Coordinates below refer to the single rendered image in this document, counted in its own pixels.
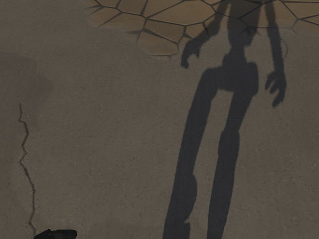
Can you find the robot left hand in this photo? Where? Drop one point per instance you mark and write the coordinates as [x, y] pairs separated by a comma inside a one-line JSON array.
[[57, 234]]

